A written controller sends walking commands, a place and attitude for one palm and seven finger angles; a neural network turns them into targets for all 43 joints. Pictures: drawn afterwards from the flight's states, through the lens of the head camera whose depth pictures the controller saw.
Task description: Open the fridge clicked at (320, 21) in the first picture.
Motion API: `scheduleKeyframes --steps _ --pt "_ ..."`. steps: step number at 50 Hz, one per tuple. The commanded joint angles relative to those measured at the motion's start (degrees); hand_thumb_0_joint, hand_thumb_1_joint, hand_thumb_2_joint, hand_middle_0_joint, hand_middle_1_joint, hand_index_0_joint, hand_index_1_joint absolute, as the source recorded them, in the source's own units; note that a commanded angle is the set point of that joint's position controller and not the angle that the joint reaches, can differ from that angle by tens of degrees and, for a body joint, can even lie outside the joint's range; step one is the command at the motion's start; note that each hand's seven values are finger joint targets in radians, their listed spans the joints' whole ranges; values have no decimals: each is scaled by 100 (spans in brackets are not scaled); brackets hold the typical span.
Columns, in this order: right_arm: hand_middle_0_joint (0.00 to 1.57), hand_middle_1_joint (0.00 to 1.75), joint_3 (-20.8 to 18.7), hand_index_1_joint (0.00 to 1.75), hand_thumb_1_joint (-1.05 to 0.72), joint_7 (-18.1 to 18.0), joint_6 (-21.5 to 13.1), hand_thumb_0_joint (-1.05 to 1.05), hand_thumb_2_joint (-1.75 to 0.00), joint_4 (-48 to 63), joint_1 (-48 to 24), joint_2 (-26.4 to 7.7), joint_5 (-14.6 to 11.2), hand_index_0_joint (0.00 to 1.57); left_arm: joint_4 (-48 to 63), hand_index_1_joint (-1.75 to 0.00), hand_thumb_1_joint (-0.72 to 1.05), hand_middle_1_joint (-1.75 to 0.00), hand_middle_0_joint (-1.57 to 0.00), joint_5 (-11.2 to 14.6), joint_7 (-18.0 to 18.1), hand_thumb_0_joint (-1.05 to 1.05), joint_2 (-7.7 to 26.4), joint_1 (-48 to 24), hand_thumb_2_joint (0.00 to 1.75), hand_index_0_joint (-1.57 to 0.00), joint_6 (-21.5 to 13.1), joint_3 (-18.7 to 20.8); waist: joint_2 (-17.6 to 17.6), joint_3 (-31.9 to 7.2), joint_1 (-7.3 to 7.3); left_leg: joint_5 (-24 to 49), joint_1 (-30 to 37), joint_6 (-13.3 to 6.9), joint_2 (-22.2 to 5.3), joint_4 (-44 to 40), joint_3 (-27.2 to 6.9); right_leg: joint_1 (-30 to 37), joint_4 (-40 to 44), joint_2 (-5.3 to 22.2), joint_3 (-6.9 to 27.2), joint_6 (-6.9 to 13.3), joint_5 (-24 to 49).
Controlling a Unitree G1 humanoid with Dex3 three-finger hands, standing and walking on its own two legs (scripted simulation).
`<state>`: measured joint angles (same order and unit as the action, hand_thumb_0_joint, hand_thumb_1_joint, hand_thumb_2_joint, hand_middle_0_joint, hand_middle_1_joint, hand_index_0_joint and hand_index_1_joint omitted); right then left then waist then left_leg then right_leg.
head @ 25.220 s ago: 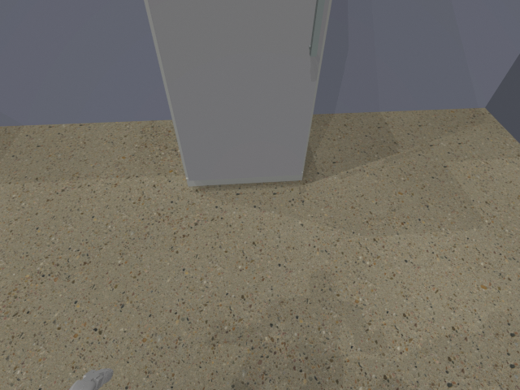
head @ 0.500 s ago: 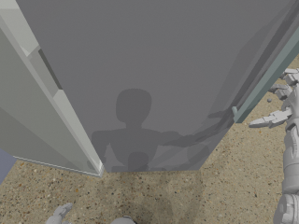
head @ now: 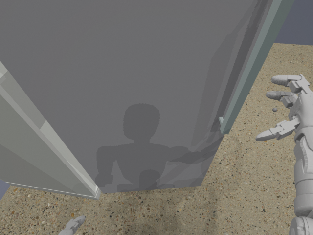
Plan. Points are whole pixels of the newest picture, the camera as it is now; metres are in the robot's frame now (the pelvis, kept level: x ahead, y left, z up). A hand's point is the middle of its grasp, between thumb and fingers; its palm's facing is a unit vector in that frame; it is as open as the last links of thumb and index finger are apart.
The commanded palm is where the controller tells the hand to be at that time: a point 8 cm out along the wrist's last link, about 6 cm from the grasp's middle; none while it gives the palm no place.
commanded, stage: slip the hand off the handle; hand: right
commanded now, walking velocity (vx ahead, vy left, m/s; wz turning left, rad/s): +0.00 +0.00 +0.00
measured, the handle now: (243, 76) +0.45 -0.17 +0.18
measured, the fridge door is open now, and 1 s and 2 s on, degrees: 77 77 77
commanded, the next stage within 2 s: draw the hand back to the body in 0.78 s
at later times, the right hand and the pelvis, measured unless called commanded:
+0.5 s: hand (281, 138) +0.32 -0.24 +0.13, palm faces +0.15 +0.97 -0.21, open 14.6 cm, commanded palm +0.28 -0.28 +0.14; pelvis +0.00 +0.04 +0.00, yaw -1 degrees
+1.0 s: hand (281, 148) +0.29 -0.23 +0.13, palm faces +0.05 +1.00 -0.04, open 14.6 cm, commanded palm +0.25 -0.28 +0.14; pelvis +0.00 +0.05 +0.00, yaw -2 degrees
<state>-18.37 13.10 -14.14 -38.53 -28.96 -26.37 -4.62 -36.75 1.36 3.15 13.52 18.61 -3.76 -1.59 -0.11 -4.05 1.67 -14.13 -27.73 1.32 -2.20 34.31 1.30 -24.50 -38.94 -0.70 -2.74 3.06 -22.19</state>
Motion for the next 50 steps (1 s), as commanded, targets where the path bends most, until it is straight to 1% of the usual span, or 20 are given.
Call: scheduleKeyframes --steps 1,7,9,11,13,15,18,22,25,30,32,34,36,38,40,42,45,46,48,50 --pt "25 115 -268 115 55 78 -300 0 -20 1561 -1790 -1198 -261 25 676 -30 90 -30 -20 51 62 0 1048 92 90 -20 -197 414 -686 -1799 -72 1224 445 -317 343 -50 203 1403 525 365 679 -660 3698" --pt "25 115 -386 115 55 91 -134 0 -20 2507 -854 -1141 -379 25 857 -30 90 -30 -20 44 18 0 983 -82 90 -20 -227 421 -602 -1870 -219 1521 792 -301 343 -25 215 1358 522 344 587 -634 3937" --pt "25 115 -678 115 55 40 -86 0 -20 2744 -449 -1389 -419 25 880 -30 90 -30 -20 35 40 0 991 -170 90 -20 -235 405 -606 -1749 -317 1597 1005 -322 341 -41 199 1175 551 306 511 -592 3785" --pt "25 115 -646 115 55 31 -17 0 -20 2784 -289 -1258 -464 25 902 -30 90 -30 -20 64 62 0 954 -258 90 -20 -253 371 -399 -1511 -274 1493 1014 -302 348 -78 221 953 638 272 475 -537 3318" --pt "25 115 -803 115 55 10 -6 0 -20 2941 -446 -1466 -459 25 914 -30 90 -30 -20 70 130 0 954 -376 90 -20 -275 360 -438 -1422 -236 1274 1049 -312 346 -125 193 806 702 201 407 -454 2595" --pt "25 115 -659 115 55 36 -29 0 -20 3062 -421 -1323 -463 25 941 -30 90 -30 -20 69 181 0 910 -471 90 -20 -315 318 -619 -1414 -218 1177 1092 -324 332 -161 160 810 718 157 372 -381 2281" --pt "25 115 -603 115 55 168 -69 0 -20 2988 -283 -1260 -540 25 927 -30 90 -30 -20 98 262 0 893 -588 90 -20 -383 282 -546 -1271 -177 942 1084 -313 320 -235 133 696 744 107 332 -285 1758" --pt "25 115 -544 115 55 362 -69 0 -20 2868 -243 -1256 -660 25 908 -30 90 -30 -20 145 333 0 900 -687 90 -20 -468 260 -368 -1109 -140 744 1114 -279 287 -333 73 558 733 64 304 -203 1348" --pt "25 115 -720 115 55 452 -8 0 -20 2747 35 -1399 -727 25 929 -30 90 -30 -20 161 350 0 915 -722 90 -20 -496 248 -267 -1037 -192 748 1235 -259 244 -354 24 401 709 39 265 -170 1263" --pt "25 115 -1080 115 55 550 -43 0 -20 3098 722 -1604 -854 25 1058 -30 90 -30 -20 149 329 0 880 -817 90 -20 -573 253 -264 -1331 -382 1081 1643 -233 204 -258 -57 339 630 6 196 -150 1479" --pt "25 115 -1259 115 55 591 -31 0 -20 3086 863 -1750 -915 25 1052 -30 90 -30 -20 158 338 0 894 -844 90 -20 -599 254 -114 -1152 -366 944 1602 -192 187 -300 -106 187 608 10 172 -147 1328" --pt "25 115 -1185 115 55 643 -39 0 -20 3179 817 -1662 -958 25 1041 -30 90 -30 -20 169 354 0 890 -876 90 -20 -628 254 -106 -1030 -314 842 1558 -176 172 -324 -158 153 569 9 149 -137 1256" --pt "25 115 -1044 115 55 679 -72 0 -20 3400 464 -1611 -955 25 1025 -30 90 -30 -20 182 384 0 867 -887 90 -20 -691 248 -392 -1082 -227 776 1454 -167 169 -348 -177 261 550 -5 143 -139 1231" --pt "25 115 -1102 115 55 687 -66 0 -20 3220 454 -1699 -949 25 971 -30 90 -30 -20 184 422 0 892 -842 90 -20 -740 257 -178 -994 -202 538 1382 -148 165 -388 -199 172 529 2 173 -135 1096" --pt "25 115 -913 115 55 713 -79 0 -20 3128 265 -1561 -941 25 913 -30 90 -30 -20 189 436 0 893 -824 90 -20 -777 241 -262 -949 -147 482 1320 -153 148 -393 -225 168 505 -3 184 -133 1064" --pt "25 115 -965 115 55 735 -77 0 -20 3054 242 -1670 -928 25 878 -30 90 -30 -20 192 447 0 905 -828 90 -20 -803 253 -393 -1059 -180 369 1335 -157 124 -393 -263 159 476 -10 194 -143 1026" --pt "25 115 -1000 115 55 760 -66 0 -20 2919 351 -1688 -930 25 862 -30 90 -30 -20 191 428 0 915 -800 90 -20 -816 256 -234 -1180 -224 523 1445 -164 111 -329 -249 131 460 -2 212 -137 1142" --pt "25 115 -1103 115 55 1396 416 0 -20 2172 544 -1413 -1805 25 890 -30 90 -30 -20 334 502 0 1048 -869 90 -20 -855 168 -184 -1608 -106 705 2091 -185 17 -467 -431 312 555 22 232 -142 1093" --pt "25 115 -1513 115 55 2014 829 0 -20 2651 376 -2036 -2043 25 1034 -30 90 -30 -20 374 583 0 1082 -1021 90 -20 -935 130 -245 -1773 -297 1164 2361 -128 -32 -475 -463 445 593 14 293 -94 1407" --pt "25 115 -1473 115 55 2087 1003 0 -20 3099 614 -2081 -1902 25 1174 -30 90 -30 -20 316 539 0 975 -1013 90 -20 -1035 93 -394 -1501 -398 1520 2197 -160 13 -373 -321 569 661 19 338 -77 1760"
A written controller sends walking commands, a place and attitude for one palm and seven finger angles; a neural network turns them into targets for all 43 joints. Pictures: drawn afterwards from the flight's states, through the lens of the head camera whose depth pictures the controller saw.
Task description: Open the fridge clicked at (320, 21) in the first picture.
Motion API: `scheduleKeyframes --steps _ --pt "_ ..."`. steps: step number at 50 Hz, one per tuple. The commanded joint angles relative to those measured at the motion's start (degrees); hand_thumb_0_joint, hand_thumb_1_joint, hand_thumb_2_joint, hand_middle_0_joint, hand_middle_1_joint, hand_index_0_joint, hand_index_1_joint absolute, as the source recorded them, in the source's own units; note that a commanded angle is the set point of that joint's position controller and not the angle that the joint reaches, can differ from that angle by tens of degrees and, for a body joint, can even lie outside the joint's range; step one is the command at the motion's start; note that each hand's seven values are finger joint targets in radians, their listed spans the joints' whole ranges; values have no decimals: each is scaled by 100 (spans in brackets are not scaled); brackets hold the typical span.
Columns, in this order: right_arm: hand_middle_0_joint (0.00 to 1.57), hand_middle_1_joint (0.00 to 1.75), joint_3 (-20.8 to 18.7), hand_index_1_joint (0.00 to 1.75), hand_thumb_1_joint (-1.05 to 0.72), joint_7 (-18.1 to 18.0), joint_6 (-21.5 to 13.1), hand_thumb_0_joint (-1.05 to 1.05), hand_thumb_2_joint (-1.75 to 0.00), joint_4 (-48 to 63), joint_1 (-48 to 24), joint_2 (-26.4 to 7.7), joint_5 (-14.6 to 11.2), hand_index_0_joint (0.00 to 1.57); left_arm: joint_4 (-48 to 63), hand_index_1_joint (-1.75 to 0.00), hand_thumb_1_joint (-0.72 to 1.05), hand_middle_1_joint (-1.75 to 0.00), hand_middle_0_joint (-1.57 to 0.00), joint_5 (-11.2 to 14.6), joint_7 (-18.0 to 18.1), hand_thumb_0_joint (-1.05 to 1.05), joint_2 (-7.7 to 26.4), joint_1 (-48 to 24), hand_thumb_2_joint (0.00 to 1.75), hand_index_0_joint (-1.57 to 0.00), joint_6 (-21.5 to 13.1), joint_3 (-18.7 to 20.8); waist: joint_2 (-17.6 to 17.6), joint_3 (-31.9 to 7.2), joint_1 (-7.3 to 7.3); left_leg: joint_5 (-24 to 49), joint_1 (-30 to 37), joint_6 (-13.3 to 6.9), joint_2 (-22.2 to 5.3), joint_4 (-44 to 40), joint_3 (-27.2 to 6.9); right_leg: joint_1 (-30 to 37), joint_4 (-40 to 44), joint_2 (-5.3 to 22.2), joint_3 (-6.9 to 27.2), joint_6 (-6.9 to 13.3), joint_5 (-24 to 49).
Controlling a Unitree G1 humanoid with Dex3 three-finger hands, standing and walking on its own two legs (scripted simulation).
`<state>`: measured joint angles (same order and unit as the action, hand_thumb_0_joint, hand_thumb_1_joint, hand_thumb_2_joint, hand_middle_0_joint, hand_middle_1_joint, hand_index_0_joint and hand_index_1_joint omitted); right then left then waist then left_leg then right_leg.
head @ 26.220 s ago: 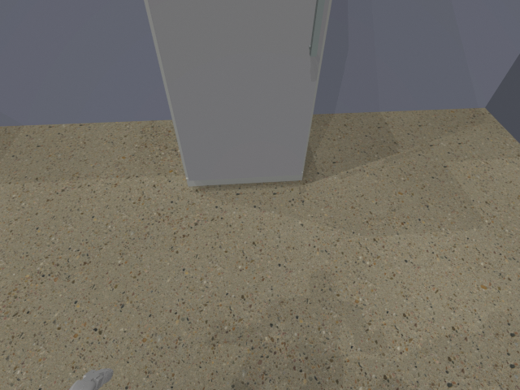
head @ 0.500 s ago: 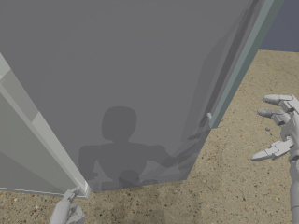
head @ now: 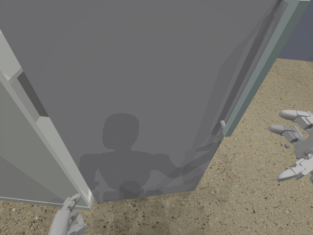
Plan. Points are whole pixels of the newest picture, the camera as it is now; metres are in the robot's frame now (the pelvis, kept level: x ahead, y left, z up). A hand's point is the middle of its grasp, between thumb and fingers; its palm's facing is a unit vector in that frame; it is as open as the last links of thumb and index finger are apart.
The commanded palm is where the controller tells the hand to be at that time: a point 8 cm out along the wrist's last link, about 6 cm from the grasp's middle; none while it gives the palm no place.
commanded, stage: draw the hand back to the body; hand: right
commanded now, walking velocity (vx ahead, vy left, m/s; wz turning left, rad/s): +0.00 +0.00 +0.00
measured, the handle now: (248, 82) +0.46 -0.21 +0.18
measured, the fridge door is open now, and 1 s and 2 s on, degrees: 77 77 77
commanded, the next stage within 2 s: step back with the hand held close in 1.48 s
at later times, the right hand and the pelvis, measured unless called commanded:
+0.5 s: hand out of the picture +0.25 -0.30 +0.15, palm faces +0.22 +0.95 -0.22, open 14.2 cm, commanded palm +0.20 -0.34 +0.16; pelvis +0.01 -0.03 +0.01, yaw +0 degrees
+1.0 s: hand out of the picture +0.22 -0.30 +0.17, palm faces +0.45 +0.82 -0.36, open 9.7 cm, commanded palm +0.16 -0.34 +0.19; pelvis +0.01 -0.04 +0.02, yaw +1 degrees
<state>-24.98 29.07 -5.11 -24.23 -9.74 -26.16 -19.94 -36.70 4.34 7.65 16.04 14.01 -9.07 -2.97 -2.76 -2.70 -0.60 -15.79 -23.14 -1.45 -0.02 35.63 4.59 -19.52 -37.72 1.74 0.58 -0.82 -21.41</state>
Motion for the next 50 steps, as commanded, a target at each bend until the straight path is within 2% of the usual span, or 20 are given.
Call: scheduleKeyframes --steps 1,4,6,10,11,14,16,20,21,22,23,24,27,28,30,35,36,39,41,50 --pt "25 115 -969 115 55 382 111 0 -20 1754 -1016 -2194 -322 25 1195 -30 90 -30 -20 4 50 0 720 -487 90 -20 -540 242 -15 -1373 -210 1676 1608 101 -163 -518 -551 56 593 -215 27 302 1750" --pt "25 115 -915 115 55 87 127 0 -20 2153 -195 -1753 -367 25 1348 -30 90 -30 -20 -29 -80 0 673 -495 90 -20 -645 254 38 -1135 -315 1596 1473 30 -60 -525 -335 190 717 -186 16 262 1834" --pt "25 115 -870 115 55 -11 238 0 -20 2302 210 -1492 -445 25 1372 -30 90 -30 -20 7 -132 0 669 -487 90 -20 -700 263 80 -997 -304 1527 1370 50 -30 -580 -266 229 802 -171 -10 238 1753" --pt "25 115 -564 115 55 -127 521 0 -20 2656 100 -1262 -346 25 1299 -30 90 -30 -20 37 -102 0 701 -532 90 -20 -731 261 -37 -661 -162 997 1100 62 7 -772 -238 361 940 -151 8 242 1374" --pt "25 115 -517 115 55 -153 546 0 -20 2906 -60 -1291 -301 25 1303 -30 90 -30 -20 39 -77 0 697 -554 90 -20 -750 264 -228 -720 -145 903 1059 56 17 -799 -243 482 967 -156 25 249 1318" --pt "25 115 -317 115 55 -265 476 0 -20 3514 -462 -1237 -221 25 1234 -30 90 -30 -20 2 11 0 651 -627 90 -20 -838 209 -299 -665 -84 727 1033 35 49 -895 -205 750 1053 -138 111 260 1244" --pt "25 113 -492 113 51 -318 416 0 -22 3571 -314 -1368 -200 25 1165 -30 90 -30 -20 -19 42 0 646 -625 90 -20 -904 197 -282 -756 -117 778 1122 24 56 -901 -160 846 1109 -143 171 243 1311" --pt "24 104 -491 104 37 -322 486 0 -29 3622 83 -1235 -187 24 1070 -30 90 -30 -20 -49 23 0 593 -718 90 -20 -986 142 -452 -678 -195 1035 1262 -7 35 -928 -108 952 1207 -136 201 191 1582" --pt "24 102 -548 102 33 -1602 173 0 -31 4395 -65 -1607 737 24 980 -30 90 -30 -20 -322 -105 0 542 -614 90 -20 -939 212 -225 -77 -325 917 1345 -3 -13 -1168 -218 450 1322 -189 219 197 1586" --pt "24 100 -140 100 30 -2138 190 0 -32 3983 817 -725 810 24 925 -30 90 -30 -20 -352 -167 0 502 -625 90 -20 -928 228 -113 105 -202 860 1309 -2 -54 -1162 -145 440 1426 -136 188 138 1443" --pt "24 98 2 98 26 -2499 153 0 -34 4131 1281 -454 937 24 897 -30 90 -30 -20 -336 -214 0 472 -647 90 -20 -864 251 -130 89 -264 865 1426 -2 -90 -1135 -124 483 1485 -80 191 111 1445" --pt "24 96 -13 96 22 -2748 102 0 -36 4286 1620 -442 1029 24 860 -30 90 -30 -20 -337 -236 0 498 -680 90 -20 -795 289 42 -73 -320 993 1599 -12 -103 -1185 -135 571 1502 -67 121 144 1599" --pt "24 89 -61 89 12 -3196 -78 0 -41 4941 1561 -602 1298 24 828 -30 90 -30 -20 -383 -294 0 467 -697 90 -20 -642 318 -445 -482 -291 1228 1828 -10 -151 -1133 -197 801 1538 -76 52 99 1889" --pt "23 87 -29 87 8 -3294 -114 0 -43 4930 1625 -562 1362 23 802 -30 90 -30 -20 -397 -290 0 433 -699 90 -20 -612 327 -329 -429 -284 1182 1805 -9 -147 -1130 -174 808 1572 -66 65 91 1884" --pt "23 83 47 83 1 -3417 -113 0 -46 4921 1617 -525 1440 23 770 -30 90 -30 -20 -398 -255 0 456 -747 90 -20 -514 345 -83 -346 -251 1191 1836 0 -128 -1198 -182 855 1627 -59 39 130 1901" --pt "22 73 97 73 -17 -3606 -188 0 -55 5255 1543 -533 1569 22 698 -30 90 -30 -20 -413 -199 0 409 -848 90 -20 -420 356 -344 -396 -267 1200 1930 -19 -131 -1241 -176 1108 1701 -79 64 77 2112" --pt "22 70 86 70 -21 -3626 -195 0 -57 5296 1627 -529 1581 22 696 -30 90 -30 -20 -430 -201 0 404 -848 90 -20 -412 359 -386 -478 -299 1274 1970 -18 -133 -1235 -165 1182 1695 -82 74 54 2267" --pt "22 64 36 64 -32 -3637 -196 0 -62 5218 2033 -493 1581 22 684 -30 90 -30 -20 -433 -217 0 423 -910 90 -20 -361 388 -6 -349 -354 1335 2065 -11 -113 -1268 -131 1137 1734 -55 82 52 2407" --pt "22 60 69 60 -39 -3621 -208 0 -65 5320 2123 -431 1574 22 688 -30 90 -30 -20 -436 -247 0 385 -906 90 -20 -314 383 -172 -263 -342 1393 2059 -3 -126 -1266 -140 1128 1736 -59 59 17 2479" --pt "21 41 -223 41 -72 -3572 -235 0 -81 5579 2868 -513 1548 21 770 -30 90 -30 -20 -457 -278 0 327 -954 90 -20 -174 411 -98 -136 -418 1479 2149 23 -113 -1343 -164 1059 1759 -58 -27 63 2418"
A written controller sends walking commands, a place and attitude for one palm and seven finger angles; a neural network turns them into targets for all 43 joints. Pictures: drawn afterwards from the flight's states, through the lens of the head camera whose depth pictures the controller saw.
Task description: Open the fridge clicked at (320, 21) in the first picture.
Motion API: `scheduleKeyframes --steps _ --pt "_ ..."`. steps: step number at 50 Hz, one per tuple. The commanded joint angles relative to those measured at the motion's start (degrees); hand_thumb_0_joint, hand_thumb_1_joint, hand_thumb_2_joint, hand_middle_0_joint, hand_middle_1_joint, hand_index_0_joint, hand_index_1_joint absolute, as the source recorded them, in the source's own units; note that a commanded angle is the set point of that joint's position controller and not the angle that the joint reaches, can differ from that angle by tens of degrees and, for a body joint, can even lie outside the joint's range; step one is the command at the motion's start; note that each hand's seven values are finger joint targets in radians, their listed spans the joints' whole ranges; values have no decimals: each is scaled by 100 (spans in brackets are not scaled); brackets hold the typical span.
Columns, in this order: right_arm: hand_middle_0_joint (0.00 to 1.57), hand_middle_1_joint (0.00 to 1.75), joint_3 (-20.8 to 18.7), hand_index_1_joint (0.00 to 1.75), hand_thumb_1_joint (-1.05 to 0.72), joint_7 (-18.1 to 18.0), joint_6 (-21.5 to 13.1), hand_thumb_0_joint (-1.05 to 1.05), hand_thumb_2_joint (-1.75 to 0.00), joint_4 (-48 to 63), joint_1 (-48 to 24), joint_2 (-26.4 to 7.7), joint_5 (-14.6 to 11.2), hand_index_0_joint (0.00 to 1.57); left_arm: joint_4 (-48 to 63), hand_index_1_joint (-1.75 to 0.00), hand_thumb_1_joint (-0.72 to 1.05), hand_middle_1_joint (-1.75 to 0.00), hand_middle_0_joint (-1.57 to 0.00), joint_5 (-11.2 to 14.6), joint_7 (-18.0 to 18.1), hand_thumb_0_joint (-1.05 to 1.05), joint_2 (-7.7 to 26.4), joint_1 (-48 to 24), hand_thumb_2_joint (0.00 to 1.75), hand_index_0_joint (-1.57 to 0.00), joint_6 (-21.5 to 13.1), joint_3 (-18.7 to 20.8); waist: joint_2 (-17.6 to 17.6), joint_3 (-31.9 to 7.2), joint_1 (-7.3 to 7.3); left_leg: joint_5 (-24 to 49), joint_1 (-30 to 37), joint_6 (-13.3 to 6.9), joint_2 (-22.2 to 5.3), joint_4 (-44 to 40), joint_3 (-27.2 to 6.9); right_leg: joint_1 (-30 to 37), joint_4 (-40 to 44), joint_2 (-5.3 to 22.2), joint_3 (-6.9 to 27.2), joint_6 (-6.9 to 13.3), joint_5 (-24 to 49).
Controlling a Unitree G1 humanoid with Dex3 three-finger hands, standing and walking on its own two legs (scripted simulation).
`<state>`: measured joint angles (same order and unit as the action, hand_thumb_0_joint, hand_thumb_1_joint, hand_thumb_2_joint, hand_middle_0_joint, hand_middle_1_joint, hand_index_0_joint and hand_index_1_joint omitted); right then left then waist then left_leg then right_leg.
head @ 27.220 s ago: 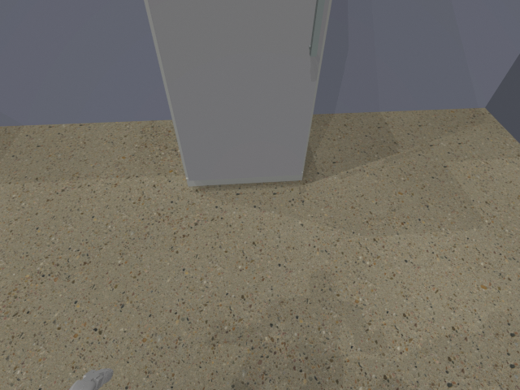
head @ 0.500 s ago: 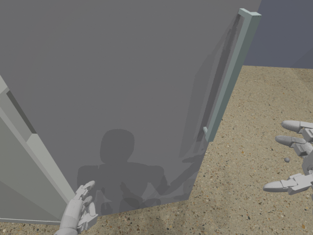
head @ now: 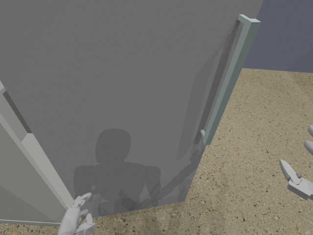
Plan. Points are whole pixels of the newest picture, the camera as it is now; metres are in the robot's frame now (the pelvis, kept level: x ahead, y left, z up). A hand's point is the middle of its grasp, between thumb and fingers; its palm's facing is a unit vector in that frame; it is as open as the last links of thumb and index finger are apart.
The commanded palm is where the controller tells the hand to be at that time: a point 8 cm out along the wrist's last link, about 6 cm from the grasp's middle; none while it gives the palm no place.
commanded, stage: draw the hand back to the body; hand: right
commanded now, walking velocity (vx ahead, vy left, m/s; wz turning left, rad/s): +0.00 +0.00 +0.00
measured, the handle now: (220, 93) +0.45 -0.18 +0.16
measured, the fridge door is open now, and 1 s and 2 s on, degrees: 77 77 77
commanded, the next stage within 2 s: step back with the hand held close in 0.48 s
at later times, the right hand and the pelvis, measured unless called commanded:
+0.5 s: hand (298, 186) +0.18 -0.25 +0.16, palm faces +0.49 +0.79 -0.37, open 7.4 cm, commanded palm +0.12 -0.29 +0.17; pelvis -0.01 +0.02 +0.00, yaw +0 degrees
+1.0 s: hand (305, 195) +0.17 -0.27 +0.15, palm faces +0.37 +0.80 -0.48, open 7.4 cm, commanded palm +0.10 -0.30 +0.17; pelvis -0.04 -0.01 -0.01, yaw +1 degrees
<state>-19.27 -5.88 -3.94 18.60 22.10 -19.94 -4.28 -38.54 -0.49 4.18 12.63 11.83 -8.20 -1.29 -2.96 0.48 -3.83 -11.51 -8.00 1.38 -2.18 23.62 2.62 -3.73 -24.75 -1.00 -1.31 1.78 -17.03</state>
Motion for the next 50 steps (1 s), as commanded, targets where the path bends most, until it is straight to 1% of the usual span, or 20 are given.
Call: scheduleKeyframes --steps 1,5,8,9,13,15,21,29,30,31,32,33,35,37,39,42,44,46,49,50 --pt "21 38 -779 38 -75 -73 -357 0 -83 1383 -349 -1127 -14 21 964 -30 90 -30 -20 27 70 0 658 -745 90 -20 -253 240 -92 -436 -88 1008 613 -256 111 -156 22 -527 457 210 155 -185 1891" --pt "20 30 -791 30 -90 -87 -391 0 -90 1540 -246 -1128 -14 20 980 -30 90 -30 -20 28 95 0 643 -772 90 -20 -268 235 -124 -301 -79 730 546 -254 106 -233 -1 -569 506 198 148 -134 1473" --pt "20 30 -704 30 -90 -103 -389 0 -90 1509 -390 -1064 2 20 944 -30 90 -30 -20 34 110 0 633 -782 90 -20 -283 221 -206 -211 -43 512 441 -247 114 -280 -8 -582 532 176 147 -116 1225" --pt "20 30 -744 30 -90 -118 -378 0 -90 1435 -381 -1109 2 20 921 -30 90 -30 -20 20 138 0 655 -776 90 -20 -292 236 -31 -193 -47 522 463 -246 108 -320 1 -578 542 178 141 -86 1220" --pt "20 30 -698 30 -90 -130 -378 0 -90 1460 -451 -1081 13 20 908 -30 90 -30 -20 17 161 0 628 -789 90 -20 -315 221 -101 -258 -43 412 447 -230 102 -336 -28 -516 531 145 117 -54 1093" --pt "20 30 -725 30 -90 -132 -359 0 -90 1403 -424 -1108 5 20 895 -30 90 -30 -20 11 176 0 633 -802 90 -20 -310 218 33 -247 -55 435 478 -224 99 -366 -46 -502 526 149 112 -31 1114" --pt "20 30 -736 30 -90 -128 -388 0 -90 1507 -465 -1126 19 20 894 -30 90 -30 -20 4 170 0 599 -856 90 -20 -355 199 -162 -260 -88 399 540 -227 105 -383 -53 -467 565 127 108 -36 1092" --pt "20 30 -781 30 -90 -90 -380 0 -90 1229 -292 -1123 -16 20 873 -30 90 -30 -20 -4 177 0 607 -860 90 -20 -342 223 182 -121 -97 296 523 -196 106 -516 -78 -500 581 131 60 3 1017" --pt "20 30 -451 30 -90 -52 -400 0 -90 1434 -589 -886 4 20 904 -30 90 -30 -20 -7 159 0 595 -897 90 -20 -356 192 43 -141 -38 318 484 -179 85 -519 -99 -438 574 112 48 16 1013" --pt "20 30 -1309 30 -90 -155 -711 0 -90 1911 -1426 -1789 76 20 1172 -30 90 -30 -20 75 109 0 741 -833 90 -20 -244 181 102 248 135 279 -74 -199 -182 -900 -794 -955 339 212 173 102 537" --pt "20 30 -1012 30 -90 -129 -752 0 -90 1291 -673 -1333 80 20 1007 -30 90 -30 -20 34 109 0 660 -748 90 -20 -155 192 517 156 178 132 -203 -248 -353 -998 -872 -881 143 180 247 112 465" --pt "20 30 -836 30 -90 -106 -766 0 -90 1140 -159 -1099 127 20 1043 -30 90 -30 -20 8 77 0 664 -670 90 -20 -74 219 732 -60 174 172 -231 -274 -441 -995 -912 -827 -12 177 218 104 579" --pt "20 30 -853 30 -90 -115 -855 0 -90 1322 170 -1109 154 20 1125 -30 90 -30 -20 -10 61 0 693 -643 90 -20 52 268 544 -544 193 953 38 -305 -547 -683 -785 -824 -83 207 207 70 1019" --pt "20 30 -878 30 -90 -147 -882 0 -90 1459 461 -1121 143 20 1236 -30 90 -30 -20 4 56 0 708 -618 90 -20 172 315 413 -834 213 1341 128 -259 -544 -462 -716 -842 -76 247 178 60 1262" --pt "20 30 -1040 30 -90 -191 -917 0 -90 1671 562 -1286 139 20 1302 -30 90 -30 -20 5 97 0 736 -655 90 -20 259 344 248 -946 216 1731 201 -224 -477 -239 -576 -905 -1 309 237 52 1607" --pt "20 30 -1095 30 -90 -229 -932 0 -90 1868 631 -1335 128 20 1453 -30 90 -30 -20 42 128 0 739 -653 90 -20 377 369 274 -1015 230 1977 290 -145 -319 70 -455 -1093 88 415 335 53 1935" --pt "20 30 -1232 30 -90 -260 -964 0 -90 2109 582 -1501 138 20 1514 -30 90 -30 -20 45 163 0 774 -691 90 -20 405 385 2 -1027 216 2040 395 -117 -229 298 -382 -1285 196 482 450 86 2038" --pt "20 30 -1205 30 -90 -263 -973 0 -90 2096 707 -1411 148 20 1576 -30 90 -30 -20 55 173 0 762 -659 90 -20 410 387 -93 -994 205 1936 507 -63 -124 543 -349 -1587 314 588 530 144 1822" --pt "20 30 -1295 30 -90 -257 -1025 0 -90 2262 596 -1445 207 20 1641 -30 90 -30 -20 41 183 0 835 -674 90 -20 355 420 -384 -898 170 1760 900 -12 33 1049 -317 -2386 565 760 733 297 1141" --pt "20 30 -1264 30 -90 -254 -1029 0 -90 2207 622 -1379 217 20 1646 -30 90 -30 -20 43 178 0 825 -629 90 -20 333 414 -371 -839 185 1728 969 -11 35 1197 -342 -2627 585 814 746 334 912"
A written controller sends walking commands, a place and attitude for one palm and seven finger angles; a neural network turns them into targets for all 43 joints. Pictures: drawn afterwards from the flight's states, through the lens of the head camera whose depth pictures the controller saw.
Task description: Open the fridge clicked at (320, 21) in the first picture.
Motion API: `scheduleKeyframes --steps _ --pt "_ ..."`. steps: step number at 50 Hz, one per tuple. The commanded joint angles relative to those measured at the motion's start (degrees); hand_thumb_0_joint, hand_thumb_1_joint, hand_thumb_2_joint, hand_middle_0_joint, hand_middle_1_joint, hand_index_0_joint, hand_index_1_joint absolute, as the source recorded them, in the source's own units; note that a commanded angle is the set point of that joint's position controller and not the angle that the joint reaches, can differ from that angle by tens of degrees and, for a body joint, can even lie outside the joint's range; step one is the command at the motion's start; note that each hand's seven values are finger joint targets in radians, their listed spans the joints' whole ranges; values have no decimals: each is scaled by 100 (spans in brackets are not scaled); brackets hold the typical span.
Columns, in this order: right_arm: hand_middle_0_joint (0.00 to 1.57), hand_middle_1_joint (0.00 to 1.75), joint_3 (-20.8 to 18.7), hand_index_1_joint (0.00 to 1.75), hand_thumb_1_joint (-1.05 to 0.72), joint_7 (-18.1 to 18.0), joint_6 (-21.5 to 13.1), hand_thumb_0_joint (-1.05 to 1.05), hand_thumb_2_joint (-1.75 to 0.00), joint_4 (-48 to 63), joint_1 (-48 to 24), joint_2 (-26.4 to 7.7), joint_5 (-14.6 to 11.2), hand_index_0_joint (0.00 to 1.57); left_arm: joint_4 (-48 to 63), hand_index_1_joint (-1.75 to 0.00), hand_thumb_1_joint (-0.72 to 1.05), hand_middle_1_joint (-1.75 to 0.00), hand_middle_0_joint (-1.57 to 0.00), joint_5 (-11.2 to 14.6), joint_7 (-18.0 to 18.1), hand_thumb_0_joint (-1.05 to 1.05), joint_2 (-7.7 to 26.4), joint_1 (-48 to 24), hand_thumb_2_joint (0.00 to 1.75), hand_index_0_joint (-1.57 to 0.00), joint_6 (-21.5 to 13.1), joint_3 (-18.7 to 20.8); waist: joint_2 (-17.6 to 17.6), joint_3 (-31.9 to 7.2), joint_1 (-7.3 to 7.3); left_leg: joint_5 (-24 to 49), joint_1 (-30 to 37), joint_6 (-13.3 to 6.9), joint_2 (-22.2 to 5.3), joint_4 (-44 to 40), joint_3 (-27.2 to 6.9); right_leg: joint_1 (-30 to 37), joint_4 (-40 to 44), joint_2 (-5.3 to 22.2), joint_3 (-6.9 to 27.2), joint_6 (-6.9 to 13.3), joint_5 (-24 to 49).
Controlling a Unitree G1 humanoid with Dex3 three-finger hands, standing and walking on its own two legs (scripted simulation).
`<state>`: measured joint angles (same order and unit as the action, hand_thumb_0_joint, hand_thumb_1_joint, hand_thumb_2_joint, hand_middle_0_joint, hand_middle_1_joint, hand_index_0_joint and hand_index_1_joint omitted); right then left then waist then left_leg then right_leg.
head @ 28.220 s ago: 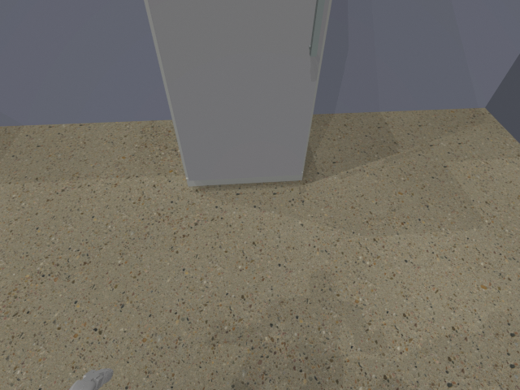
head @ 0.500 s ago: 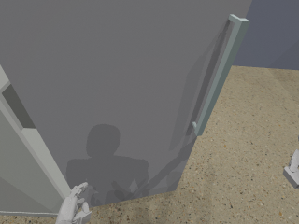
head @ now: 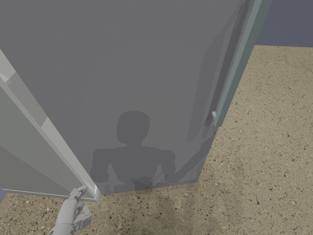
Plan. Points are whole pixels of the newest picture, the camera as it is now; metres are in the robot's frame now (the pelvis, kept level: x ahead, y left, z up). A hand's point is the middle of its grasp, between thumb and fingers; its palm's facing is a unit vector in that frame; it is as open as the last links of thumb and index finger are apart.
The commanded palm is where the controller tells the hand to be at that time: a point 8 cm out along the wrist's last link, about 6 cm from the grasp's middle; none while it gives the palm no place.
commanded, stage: step back with the hand held close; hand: right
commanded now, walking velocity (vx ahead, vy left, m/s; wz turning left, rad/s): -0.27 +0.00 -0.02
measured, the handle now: (232, 72) +0.48 -0.18 +0.17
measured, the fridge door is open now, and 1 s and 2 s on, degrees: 77 77 77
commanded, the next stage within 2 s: stop stepping back and stand still in 1.22 s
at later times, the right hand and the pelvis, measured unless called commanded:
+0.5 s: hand out of the picture +0.14 -0.26 +0.17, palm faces +0.48 +0.75 -0.45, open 7.4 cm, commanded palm +0.07 -0.30 +0.18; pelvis -0.06 +0.01 -0.02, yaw -3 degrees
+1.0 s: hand out of the picture +0.07 -0.26 +0.18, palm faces +0.51 +0.75 -0.41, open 7.4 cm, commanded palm +0.02 -0.28 +0.18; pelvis -0.12 +0.02 -0.01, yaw -1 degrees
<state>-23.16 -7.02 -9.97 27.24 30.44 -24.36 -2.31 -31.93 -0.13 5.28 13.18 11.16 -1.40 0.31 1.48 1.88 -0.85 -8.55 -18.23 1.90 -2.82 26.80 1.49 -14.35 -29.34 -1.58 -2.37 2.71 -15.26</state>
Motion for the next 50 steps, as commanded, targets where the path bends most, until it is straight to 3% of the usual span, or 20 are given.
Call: scheduleKeyframes --steps 1,8,11,15,18,24,26,28,30,32,34,36,37,38,39,41,45,47,49,50 --pt "20 30 -848 30 -90 -135 -426 0 -90 1332 -241 -888 35 20 993 -30 90 -30 -20 15 52 0 785 -516 90 -20 -374 262 -781 -927 -107 1299 2044 -63 111 1000 -250 -1832 1061 903 901 270 413" --pt "20 30 -876 30 -90 -98 -606 0 -90 1337 -561 -790 142 20 954 -30 90 -30 -20 11 12 0 810 -408 90 -20 -552 292 -705 -536 -8 980 2040 -75 181 1418 -457 -2936 1021 903 1013 413 -1535" --pt "20 30 -840 30 -90 -80 -659 0 -90 1334 -768 -770 152 20 906 -30 90 -30 -20 1 0 0 785 -323 90 -20 -602 295 -451 -507 30 765 1680 -165 50 1156 -739 -2827 679 727 925 358 -1778" --pt "20 30 -878 30 -90 -103 -762 0 -90 1466 -954 -889 142 20 850 -30 90 -30 -20 -18 -33 0 734 -278 90 -20 -687 277 -5 -486 56 -612 726 -336 -270 206 -1249 -2232 96 415 799 228 -2009" --pt "20 30 -923 30 -90 -134 -865 0 -90 1522 -830 -925 119 20 792 -30 90 -30 -20 -35 -57 0 730 -270 90 -20 -733 262 -201 -520 69 -1233 351 -349 -261 -11 -1165 -1927 167 411 852 185 -1929" --pt "20 30 -1188 30 -90 -131 -1001 0 -90 1354 -538 -918 211 20 868 -30 90 -30 -20 -2 -19 0 835 -366 90 -20 -860 331 -1127 -701 -7 321 2045 -70 419 1838 -501 -3549 1212 1137 1481 557 -2423" --pt "20 30 -1258 30 -90 -88 -1030 0 -90 1306 -510 -937 227 20 859 -30 90 -30 -20 -17 -28 0 827 -353 90 -20 -888 361 -893 -628 -22 585 2276 -62 414 1970 -697 -3887 950 1175 1413 615 -2354" --pt "20 30 -1227 30 -90 -35 -1034 0 -90 1240 -536 -925 208 20 837 -30 90 -30 -20 -9 -60 0 806 -256 90 -20 -880 396 -285 -538 24 532 1730 -233 111 1417 -1277 -3645 297 768 1056 449 -2447" --pt "20 30 -1105 30 -90 -15 -1026 0 -90 1356 -694 -947 163 20 755 -30 90 -30 -20 -32 -110 0 727 -169 90 -20 -865 416 400 -583 83 155 619 -529 -513 333 -2074 -2623 -592 351 752 159 -2030" --pt "20 30 -1069 30 -90 -76 -994 0 -90 1465 -648 -1063 89 20 611 -30 90 -30 -20 -66 -189 0 598 -140 90 -20 -788 377 784 -756 91 -664 -371 -780 -1038 -508 -2314 -1436 -1286 152 539 -35 -1336" --pt "20 30 -1178 30 -90 -167 -1015 0 -90 1647 -493 -1198 59 20 562 -30 90 -30 -20 -61 -210 0 575 -177 90 -20 -723 370 587 -988 129 -480 -582 -744 -988 -480 -1899 -825 -1068 172 534 -61 -836" --pt "20 30 -1220 30 -90 -202 -1079 0 -90 1887 -288 -1151 58 20 662 -30 90 -30 -20 -20 -158 0 671 -228 90 -20 -703 385 -193 -1020 149 -761 -472 -412 -317 245 -1217 -991 -6 536 984 133 -1079" --pt "20 30 -1304 30 -90 -202 -1129 0 -90 1951 -265 -1112 99 20 747 -30 90 -30 -20 -21 -101 0 788 -309 90 -20 -751 406 -1075 -964 151 -798 229 -185 206 1277 -802 -1923 825 1040 1466 404 -1899" --pt "20 30 -1413 30 -90 -190 -1165 0 -90 1945 -299 -1019 173 20 781 -30 90 -30 -20 -34 -59 0 888 -428 90 -20 -848 433 -2095 -970 94 -644 1343 20 788 2860 -332 -3251 1901 1869 2319 771 -3111" --pt "20 30 -1471 30 -90 -181 -1178 0 -90 1939 -393 -1122 170 20 741 -30 90 -30 -20 -74 -16 0 746 -483 90 -20 -942 460 -2090 -959 82 -1059 1366 63 902 3787 -367 -3385 2208 2264 2680 987 -2681" --pt "20 30 -1374 30 -90 -147 -1172 0 -90 1682 -375 -961 105 20 499 -30 90 -30 -20 -90 -112 0 696 -331 90 -20 -1071 565 -1275 -842 42 -1744 618 -27 881 3746 -455 -2433 1622 2074 2063 894 -1455" --pt "20 30 -645 30 -90 -81 -1162 0 -90 1397 -399 -518 -35 20 180 -30 90 -30 -20 -84 -207 0 545 -234 90 -20 -1286 430 -1394 -904 26 -2087 -19 -150 640 813 -107 -223 1224 1682 1629 462 144" --pt "20 30 -541 30 -90 -36 -1150 0 -90 1406 -736 -635 -26 20 49 -30 90 -30 -20 -154 -186 0 582 -318 90 -20 -1272 383 -1234 -1026 -13 -1256 160 -191 490 -631 -173 342 897 1631 1486 250 1100" --pt "20 30 -630 30 -90 -16 -1155 0 -90 1323 -1041 -924 70 20 -15 -30 90 -30 -20 -200 -139 0 503 -288 90 -20 -1124 338 -619 -1183 23 639 -14 -333 -160 -1187 -777 780 -58 1142 699 -82 2138" --pt "20 30 -714 30 -90 -32 -1152 0 -90 1318 -1248 -1093 19 20 77 -30 90 -30 -20 -177 -82 0 456 -450 90 -20 -1100 293 -223 -1305 -9 1648 -88 -283 -374 -974 -745 981 -304 965 273 -233 2127"
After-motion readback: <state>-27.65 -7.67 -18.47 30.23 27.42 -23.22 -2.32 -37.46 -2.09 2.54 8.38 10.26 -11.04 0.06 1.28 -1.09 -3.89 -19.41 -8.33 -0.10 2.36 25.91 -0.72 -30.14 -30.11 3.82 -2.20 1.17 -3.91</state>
